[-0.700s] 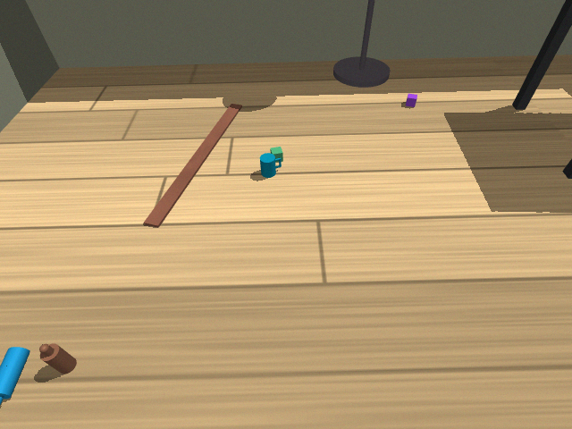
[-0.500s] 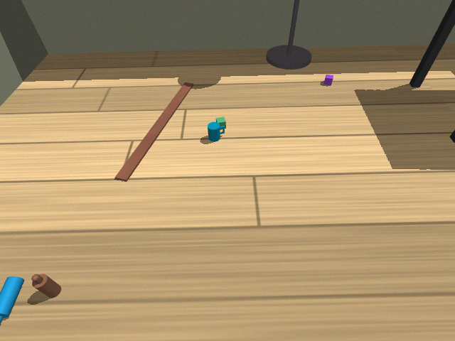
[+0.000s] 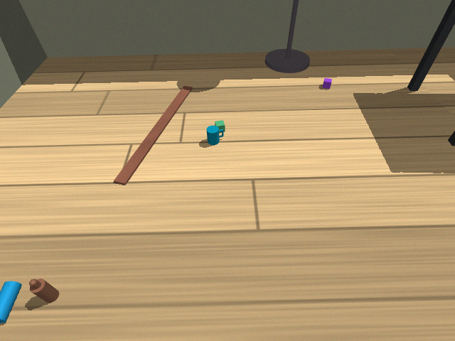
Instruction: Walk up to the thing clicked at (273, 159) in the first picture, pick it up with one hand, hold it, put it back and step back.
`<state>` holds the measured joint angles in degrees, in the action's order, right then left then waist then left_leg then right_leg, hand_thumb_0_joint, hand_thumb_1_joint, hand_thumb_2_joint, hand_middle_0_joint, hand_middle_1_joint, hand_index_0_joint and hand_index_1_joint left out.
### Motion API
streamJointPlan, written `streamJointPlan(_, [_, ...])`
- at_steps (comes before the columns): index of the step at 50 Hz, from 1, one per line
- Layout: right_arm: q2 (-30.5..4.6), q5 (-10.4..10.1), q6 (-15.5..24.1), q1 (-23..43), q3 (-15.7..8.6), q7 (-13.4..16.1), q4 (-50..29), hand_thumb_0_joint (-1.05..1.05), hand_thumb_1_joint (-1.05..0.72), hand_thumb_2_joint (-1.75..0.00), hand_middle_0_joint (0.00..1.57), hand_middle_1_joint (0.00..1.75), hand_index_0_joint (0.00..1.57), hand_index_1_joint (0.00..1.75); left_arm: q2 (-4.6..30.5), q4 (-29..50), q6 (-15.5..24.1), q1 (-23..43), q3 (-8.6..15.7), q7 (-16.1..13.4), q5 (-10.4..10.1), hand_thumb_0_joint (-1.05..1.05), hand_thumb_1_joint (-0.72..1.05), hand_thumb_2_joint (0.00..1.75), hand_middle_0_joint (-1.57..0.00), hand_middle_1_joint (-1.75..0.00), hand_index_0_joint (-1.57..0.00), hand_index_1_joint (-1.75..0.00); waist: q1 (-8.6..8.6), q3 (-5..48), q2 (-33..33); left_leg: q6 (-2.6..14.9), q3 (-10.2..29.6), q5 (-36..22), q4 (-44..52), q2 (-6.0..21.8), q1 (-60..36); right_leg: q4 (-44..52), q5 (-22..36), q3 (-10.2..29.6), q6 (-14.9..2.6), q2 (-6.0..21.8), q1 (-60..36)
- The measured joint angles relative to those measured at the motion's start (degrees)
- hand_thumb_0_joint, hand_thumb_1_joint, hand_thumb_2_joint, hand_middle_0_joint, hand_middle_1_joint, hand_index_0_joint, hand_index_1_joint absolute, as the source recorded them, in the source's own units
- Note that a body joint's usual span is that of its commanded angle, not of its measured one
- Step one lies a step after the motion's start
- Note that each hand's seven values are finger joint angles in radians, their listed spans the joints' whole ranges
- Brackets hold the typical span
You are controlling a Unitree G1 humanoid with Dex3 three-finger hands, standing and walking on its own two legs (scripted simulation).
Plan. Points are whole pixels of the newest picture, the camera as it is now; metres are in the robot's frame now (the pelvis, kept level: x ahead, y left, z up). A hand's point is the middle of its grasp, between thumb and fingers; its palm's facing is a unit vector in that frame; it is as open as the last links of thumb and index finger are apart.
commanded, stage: stand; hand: left
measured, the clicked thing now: (215, 134) +1.52 +0.14 -0.73
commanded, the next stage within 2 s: walk up in 0.42 s
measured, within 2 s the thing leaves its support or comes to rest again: neither
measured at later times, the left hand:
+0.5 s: hand out of the picture +0.07 +0.26 -0.15, palm faces +0.00 -0.95 -0.33, open 7.4 cm
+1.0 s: hand (96, 298) +0.26 +0.31 -0.15, palm faces -0.11 -0.93 -0.34, open 7.4 cm
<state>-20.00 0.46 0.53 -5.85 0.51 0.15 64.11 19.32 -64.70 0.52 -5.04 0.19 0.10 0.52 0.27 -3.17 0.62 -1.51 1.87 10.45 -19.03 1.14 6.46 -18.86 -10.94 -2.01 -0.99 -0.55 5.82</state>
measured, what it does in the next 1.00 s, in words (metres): walks ahead: left foot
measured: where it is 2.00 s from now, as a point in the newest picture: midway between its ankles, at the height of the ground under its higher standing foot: (245, 253)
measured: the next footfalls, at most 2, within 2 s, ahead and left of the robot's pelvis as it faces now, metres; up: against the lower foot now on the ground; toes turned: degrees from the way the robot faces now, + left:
left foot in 0.70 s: +0.14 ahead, +0.17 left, +0.00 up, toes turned +3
right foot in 1.12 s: +0.41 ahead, -0.14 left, +0.00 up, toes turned -8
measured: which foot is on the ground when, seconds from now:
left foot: down 0.00-0.50, up 0.52-0.68, down 0.70-1.00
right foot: down 0.00-0.72, up 0.74-1.00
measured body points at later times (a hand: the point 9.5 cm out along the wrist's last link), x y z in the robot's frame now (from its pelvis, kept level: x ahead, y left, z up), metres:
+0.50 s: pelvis +0.00 +0.00 +0.00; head +0.01 +0.00 +0.45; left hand +0.07 +0.31 -0.13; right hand +0.07 -0.30 -0.13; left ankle +0.00 +0.14 -0.74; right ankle -0.01 -0.10 -0.74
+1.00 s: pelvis +0.16 +0.04 -0.01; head +0.17 +0.05 +0.44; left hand +0.26 +0.36 -0.12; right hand +0.16 -0.29 -0.12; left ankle +0.10 +0.17 -0.75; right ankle +0.29 -0.12 -0.71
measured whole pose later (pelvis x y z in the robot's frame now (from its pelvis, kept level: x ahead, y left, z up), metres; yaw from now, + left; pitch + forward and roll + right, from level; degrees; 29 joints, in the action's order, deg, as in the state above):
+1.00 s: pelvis +0.16 +0.04 -0.01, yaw -3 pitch -3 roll +2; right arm -22.6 1.1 4.7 -19.4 -4.1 -3.4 54.8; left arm 25.4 -55.1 1.6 -12.6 3.7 5.9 0.9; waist -1.6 -3.4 -3.0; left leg 0.4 -5.7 17.9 -20.5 0.6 -0.6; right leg -43.7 -12.1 1.5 0.3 5.0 29.8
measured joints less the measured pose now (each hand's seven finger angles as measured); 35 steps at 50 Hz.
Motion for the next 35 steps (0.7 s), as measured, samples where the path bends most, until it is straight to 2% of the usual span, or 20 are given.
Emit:
streamJointPlan(21, [0.17,0.12,0.03,-1.03,-0.13,-0.2,0.31,0.01,-0.91,-0.9,0.21,0.3,0.2,0.3,0.19,-0.4,-0.2,-1.28,0.29,0.14,0.1,0.0,0.91,0.89,-0.2,-0.29,-0.2,-0.3,0.06,-0.17,-0.24,0.2,-0.14,-0.56,0.63,-0.23,0.08,0.34,0.44,0.14,0.15,0.24,0.24])
streamJointPlan(25, [-0.5,1.52,0.69,-3.66,-2.35,-2.17,-2.07,0.01,-0.9,-0.9,0.21,0.3,0.2,0.3,0.93,2.4,0.5,-4.41,2.59,2.55,1.26,0.0,0.91,0.89,-0.2,-0.3,-0.2,-0.3,0.37,2.01,-0.3,3.0,-0.48,13.01,-7.52,-0.4,3.51,-6.14,-10.14,0.73,-1.33,0.02,3.17])
streamJointPlan(26, [-1.01,1.72,0.69,-4.29,-2.8,-2.5,-2.58,0.01,-0.9,-0.9,0.21,0.3,0.2,0.3,1.22,3.05,0.79,-5.2,3.05,2.9,1.41,0.0,0.91,0.89,-0.2,-0.3,-0.2,-0.3,0.34,2.55,-0.12,3.28,-0.77,14.58,-10.03,-0.24,4.75,-6.67,-10.73,0.6,-1.73,-0.08,3.47])
streamJointPlan(28, [-2.0,2.0,0.69,-5.0,-3.65,-2.82,-3.18,0.01,-0.9,-0.9,0.21,0.3,0.2,0.3,1.96,4.45,1.57,-6.11,3.83,3.21,1.75,0.0,0.91,0.89,-0.2,-0.3,-0.2,-0.31,0.66,2.3,-0.26,3.03,-2.14,14.33,-16.93,0.0,8.13,-5.72,-6.69,0.22,-2.32,0.25,2.91])
streamJointPlan(30, [-3.07,1.99,0.8,-5.15,-4.26,-3.2,-3.44,0.01,-0.9,-0.9,0.21,0.3,0.2,0.3,2.65,5.79,2.15,-7.1,4.45,3.27,2.0,0.0,0.91,0.89,-0.2,-0.3,-0.2,-0.31,1.62,1.18,-0.35,2.8,-2.8,15.07,-20.21,0.49,10.53,-4.44,-3.85,0.29,-2.01,0.57,1.39])
streamJointPlan(33, [-4.34,1.9,1.28,-5.37,-5.24,-4.05,-4.67,0.01,-0.91,-0.9,0.21,0.3,0.2,0.3,3.88,6.72,1.67,-9.2,4.93,3.58,2.21,0.0,0.91,0.89,-0.2,-0.3,-0.2,-0.31,2.7,0.58,-0.28,3.04,-2.24,15.22,-18.27,1.66,12.34,-4.28,-5.77,0.71,-0.74,0.78,-0.48])
streamJointPlan(35, [-4.62,1.73,2.27,-5.86,-5.94,-4.32,-6.1,0.01,-0.91,-0.9,0.2,0.3,0.2,0.3,5.2,6.63,0.64,-10.36,5.08,3.86,2.11,0.0,0.91,0.89,-0.2,-0.3,-0.2,-0.31,2.52,0.51,-1.22,2.57,-2.84,9.57,-13.53,1.9,11.1,-7.62,-8.84,1.11,-0.18,1.68,-0.45])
